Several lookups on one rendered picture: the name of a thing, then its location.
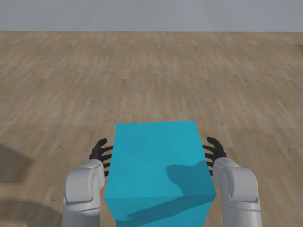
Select robot right forearm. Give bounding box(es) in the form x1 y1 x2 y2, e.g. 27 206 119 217
212 157 263 227

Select robot right hand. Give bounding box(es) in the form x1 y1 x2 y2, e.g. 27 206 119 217
202 137 227 176

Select carton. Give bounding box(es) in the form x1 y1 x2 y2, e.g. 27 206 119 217
104 120 217 227

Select robot left forearm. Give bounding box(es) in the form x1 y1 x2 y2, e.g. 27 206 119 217
62 159 106 227

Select robot left hand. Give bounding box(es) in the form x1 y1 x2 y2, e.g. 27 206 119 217
89 138 113 177

